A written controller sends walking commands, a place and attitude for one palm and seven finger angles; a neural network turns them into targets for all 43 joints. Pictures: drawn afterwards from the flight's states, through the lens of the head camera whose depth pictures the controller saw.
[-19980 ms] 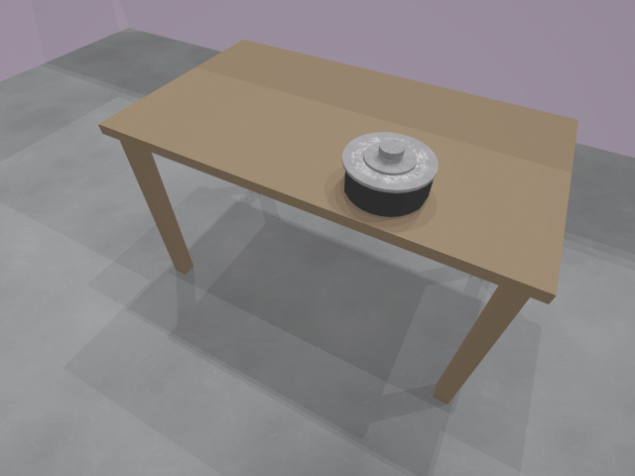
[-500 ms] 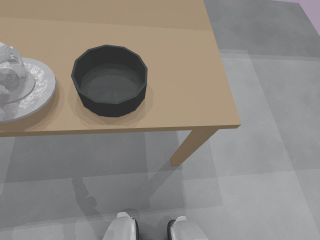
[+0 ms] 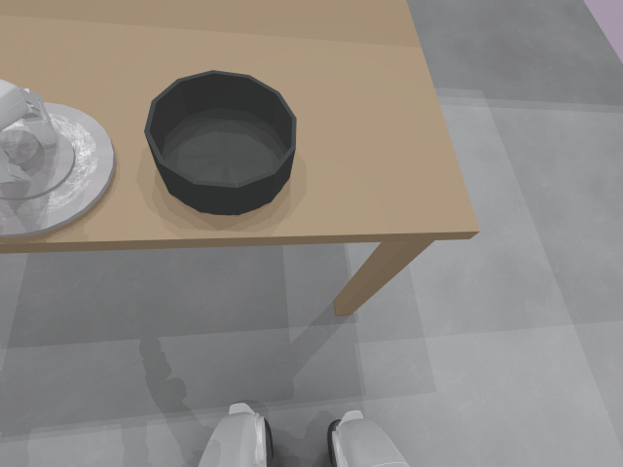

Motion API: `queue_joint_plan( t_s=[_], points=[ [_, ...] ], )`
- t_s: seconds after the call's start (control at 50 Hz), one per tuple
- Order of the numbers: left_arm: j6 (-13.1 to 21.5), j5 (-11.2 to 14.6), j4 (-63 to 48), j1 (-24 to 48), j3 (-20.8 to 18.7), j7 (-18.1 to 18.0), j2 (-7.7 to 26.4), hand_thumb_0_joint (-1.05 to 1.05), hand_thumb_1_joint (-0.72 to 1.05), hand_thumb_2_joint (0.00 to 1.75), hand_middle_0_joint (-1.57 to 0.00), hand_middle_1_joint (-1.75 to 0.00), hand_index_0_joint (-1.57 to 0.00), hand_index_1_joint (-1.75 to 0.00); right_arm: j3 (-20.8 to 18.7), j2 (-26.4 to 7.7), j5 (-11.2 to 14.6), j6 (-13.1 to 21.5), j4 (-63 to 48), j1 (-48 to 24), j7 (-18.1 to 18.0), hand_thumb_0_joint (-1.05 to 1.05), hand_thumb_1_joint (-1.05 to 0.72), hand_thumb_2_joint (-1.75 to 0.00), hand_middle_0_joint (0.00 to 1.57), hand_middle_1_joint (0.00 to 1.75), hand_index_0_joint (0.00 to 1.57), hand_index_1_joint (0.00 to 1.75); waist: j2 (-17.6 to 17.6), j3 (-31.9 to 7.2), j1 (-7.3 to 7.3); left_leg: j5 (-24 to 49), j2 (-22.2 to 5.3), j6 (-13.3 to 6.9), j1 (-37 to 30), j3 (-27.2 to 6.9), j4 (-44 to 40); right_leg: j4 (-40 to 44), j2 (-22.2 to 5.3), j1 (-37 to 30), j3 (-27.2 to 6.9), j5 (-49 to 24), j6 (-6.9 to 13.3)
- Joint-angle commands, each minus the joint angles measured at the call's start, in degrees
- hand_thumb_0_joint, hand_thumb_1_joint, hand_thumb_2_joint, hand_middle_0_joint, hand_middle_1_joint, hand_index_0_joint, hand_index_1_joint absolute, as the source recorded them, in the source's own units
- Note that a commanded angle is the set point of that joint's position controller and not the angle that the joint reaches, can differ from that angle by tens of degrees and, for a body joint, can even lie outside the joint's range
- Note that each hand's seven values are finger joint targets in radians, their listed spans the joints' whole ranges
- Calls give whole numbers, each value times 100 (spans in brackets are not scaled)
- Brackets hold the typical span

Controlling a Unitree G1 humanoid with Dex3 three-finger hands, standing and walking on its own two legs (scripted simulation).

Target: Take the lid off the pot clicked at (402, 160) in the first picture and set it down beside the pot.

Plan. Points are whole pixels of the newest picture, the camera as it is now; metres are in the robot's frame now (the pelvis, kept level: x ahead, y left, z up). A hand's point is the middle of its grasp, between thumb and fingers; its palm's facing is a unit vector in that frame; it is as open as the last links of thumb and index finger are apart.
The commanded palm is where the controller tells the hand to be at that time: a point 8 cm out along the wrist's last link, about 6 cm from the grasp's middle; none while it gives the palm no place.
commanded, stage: open the fingers wide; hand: left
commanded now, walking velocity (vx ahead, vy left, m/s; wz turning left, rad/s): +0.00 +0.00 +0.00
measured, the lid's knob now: (16, 151) +0.51 +0.35 +0.00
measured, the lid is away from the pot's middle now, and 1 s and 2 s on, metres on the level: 0.25 0.26 0.26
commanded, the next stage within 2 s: raise the empty hand in 1.00 s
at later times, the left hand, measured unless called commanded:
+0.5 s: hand out of the picture +0.45 +0.34 +0.03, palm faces -0.45 -0.13 -0.88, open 8.4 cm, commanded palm +0.51 +0.31 +0.08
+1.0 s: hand (2, 169) +0.46 +0.33 +0.04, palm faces -0.47 -0.13 -0.87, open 10.9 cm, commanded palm +0.51 +0.31 +0.08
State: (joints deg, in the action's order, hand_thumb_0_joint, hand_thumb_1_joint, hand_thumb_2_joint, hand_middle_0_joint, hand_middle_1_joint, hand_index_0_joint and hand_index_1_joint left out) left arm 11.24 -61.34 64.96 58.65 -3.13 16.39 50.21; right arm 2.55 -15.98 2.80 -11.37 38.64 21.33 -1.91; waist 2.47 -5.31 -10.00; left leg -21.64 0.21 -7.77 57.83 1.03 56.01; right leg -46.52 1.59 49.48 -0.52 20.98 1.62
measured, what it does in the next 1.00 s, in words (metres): stands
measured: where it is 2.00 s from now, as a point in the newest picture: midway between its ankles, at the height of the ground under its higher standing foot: outside the picture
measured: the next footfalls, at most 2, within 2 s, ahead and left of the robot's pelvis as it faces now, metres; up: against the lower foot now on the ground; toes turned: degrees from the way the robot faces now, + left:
none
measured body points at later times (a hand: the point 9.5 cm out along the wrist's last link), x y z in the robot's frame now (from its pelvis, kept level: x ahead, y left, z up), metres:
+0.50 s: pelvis -0.01 -0.01 +0.00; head +0.12 +0.05 +0.42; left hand +0.47 +0.34 +0.08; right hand +0.02 -0.29 -0.10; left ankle +0.04 +0.02 -0.68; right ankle +0.02 -0.20 -0.67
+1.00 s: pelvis -0.01 -0.03 -0.01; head +0.13 +0.02 +0.42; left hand +0.48 +0.33 +0.09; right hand -0.01 -0.31 -0.11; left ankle +0.04 +0.02 -0.68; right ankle +0.02 -0.21 -0.68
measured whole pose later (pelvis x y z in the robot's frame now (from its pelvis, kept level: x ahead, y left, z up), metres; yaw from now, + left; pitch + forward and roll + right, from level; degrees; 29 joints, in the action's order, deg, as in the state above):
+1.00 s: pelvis -0.01 -0.03 -0.01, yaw +3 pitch +22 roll -7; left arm 10.8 -60.4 66.0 60.6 -0.1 19.1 51.4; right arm 3.9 -15.6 4.2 -10.5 39.8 19.8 -3.5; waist 2.1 -4.7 -10.0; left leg -21.6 0.6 -5.4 58.9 -1.9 58.7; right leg -51.0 3.3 50.7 -0.7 22.8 -0.4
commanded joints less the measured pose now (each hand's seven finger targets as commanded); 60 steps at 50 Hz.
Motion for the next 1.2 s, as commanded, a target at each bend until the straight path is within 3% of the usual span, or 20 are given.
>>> queue_joint_plan(
  t_s=[0.0,0.06,0.1,0.18,0.22,0.28,0.34,0.4,0.48,0.54,0.58,0.66,0.7,0.74,0.78,0.9,0.98,1.0,1.08,1.18],
  points=[
    [-148,57,-1093,2523,-405,-246,1894,0,57,82,-70,-106,-70,-105,-463,-1287,-14,-62,-137,900,-52,0,-90,-90,20,30,20,30,1328,-2988,131,3071,-302,907,-5012,-1413,-751,366,494,1215,494,-388,108],
    [-190,47,-846,2534,-113,-236,1597,0,52,80,-67,-105,-67,-104,-446,-1305,11,-18,-86,833,-69,0,-90,-90,20,30,20,30,1208,-2580,69,2102,-290,866,-4768,-1456,-910,392,486,1371,484,-75,118],
    [-163,62,-1213,2742,151,-210,1187,0,49,78,-64,-104,-64,-103,-468,-1261,1,50,-87,798,-65,0,-90,-90,20,30,20,30,1660,-2735,92,2435,-344,952,-5193,-1625,-941,339,458,1579,455,-113,124],
    [-144,154,-946,2660,1,-169,1412,0,43,75,-60,-102,-60,-102,-439,-1266,13,87,-78,787,-126,0,-90,-90,20,30,20,30,1015,-2647,-17,2052,-239,777,-4721,-1388,-842,438,479,1246,410,-171,100],
    [-61,169,-1369,3025,309,-128,1061,0,40,73,-57,-102,-58,-101,-466,-1280,-13,120,-5,795,-139,0,-90,-90,20,30,20,30,1524,-2755,-15,2247,-335,924,-5217,-1621,-900,352,444,1578,417,-109,92],
    [-91,209,-873,2755,301,-151,1036,0,35,71,-54,-101,-54,-100,-418,-1284,24,164,-26,741,-163,0,-90,-90,20,30,20,30,966,-2296,-81,1370,-265,784,-4589,-1491,-903,347,449,1546,429,63,104],
    [-40,196,-1364,3070,338,-175,1031,0,31,68,-50,-100,-50,-99,-440,-1271,3,190,-14,748,-185,0,-90,-90,20,30,20,30,1509,-2790,11,1856,-287,893,-5077,-1566,-867,243,432,1594,416,-34,124],
    [-93,254,-1250,2977,380,-182,862,0,26,65,-47,-99,-47,-98,-425,-1234,11,212,-45,717,-191,0,-90,-90,20,30,20,30,1282,-2730,-34,2114,-265,842,-4943,-1478,-782,247,446,1535,443,-131,115],
    [-218,206,-899,2855,370,-194,1021,0,19,63,-43,-96,-43,-96,-393,-1268,49,186,-36,722,-201,0,-90,-90,20,30,20,30,944,-2552,-87,1479,-195,729,-4428,-1313,-760,275,457,1337,443,-31,114],
    [-160,121,-1211,2992,144,-164,1370,0,14,61,-40,-95,-40,-95,-396,-1261,24,174,-13,729,-221,0,-90,-90,20,30,20,30,1425,-2872,36,2033,-211,817,-4804,-1327,-680,198,461,1375,453,-109,136],
    [-205,134,-1016,2890,268,-149,1200,0,11,60,-38,-94,-38,-93,-386,-1234,44,168,-49,707,-215,0,-90,-90,20,30,20,30,1149,-2739,-35,1874,-181,764,-4578,-1268,-663,238,477,1311,447,-119,122],
    [-193,90,-900,2797,77,-142,1530,0,4,58,-33,-91,-33,-91,-333,-1243,56,147,-81,688,-236,0,-90,-90,20,30,20,30,1144,-2601,5,1672,-152,712,-4304,-1179,-666,216,480,1219,450,-74,133],
    [-164,125,-1014,2867,249,-86,1318,0,2,58,-32,-90,-32,-90,-307,-1215,60,184,-110,651,-241,0,-90,-90,20,30,20,30,1222,-2597,-29,1730,-152,685,-4286,-1155,-652,182,474,1253,465,-93,133],
    [-124,96,-1051,2836,-9,-66,1695,0,2,58,-33,-90,-33,-90,-338,-1238,60,158,-70,720,-258,0,-90,-90,20,30,20,30,1288,-2824,24,1909,-161,706,-4442,-1152,-584,173,484,1177,447,-156,126],
    [-137,127,-882,2710,-6,-19,1694,0,2,58,-32,-91,-32,-91,-323,-1225,77,155,-97,700,-262,0,-90,-90,20,30,20,30,980,-2742,-34,1678,-113,596,-4104,-1022,-524,207,494,1017,417,-194,101],
    [-30,160,-1077,2646,4,60,1652,0,3,57,-32,-91,-32,-91,-318,-1205,75,143,-99,680,-264,0,-90,-90,20,30,20,30,1240,-2680,18,2086,-142,650,-4251,-1040,-498,132,500,1187,467,-241,123],
    [-21,171,-970,2584,-128,97,1962,0,3,56,-32,-92,-32,-92,-296,-1243,101,83,-63,701,-281,0,-90,-90,20,30,20,30,948,-2640,-7,1670,-115,565,-3872,-949,-468,131,498,952,436,-225,99],
    [26,191,-1180,2699,-24,106,1798,0,3,55,-32,-92,-32,-92,-293,-1215,96,103,-97,650,-287,0,-90,-90,20,30,20,30,1276,-2698,9,2013,-114,602,-4083,-941,-441,94,502,1096,446,-279,121],
    [49,188,-1010,2465,-207,120,2046,0,4,54,-31,-93,-31,-93,-295,-1214,108,70,-89,653,-289,0,-90,-90,20,30,20,30,1076,-2751,11,1956,-90,548,-3929,-861,-345,103,509,914,425,-358,94],
    [50,250,-1386,2531,-369,134,2225,0,4,54,-31,-93,-31,-93,-330,-1210,119,21,-84,597,-294,0,-90,-90,20,30,20,30,1332,-3032,88,2420,-108,617,-4351,-847,-383,182,504,742,412,-541,86]
  ],
)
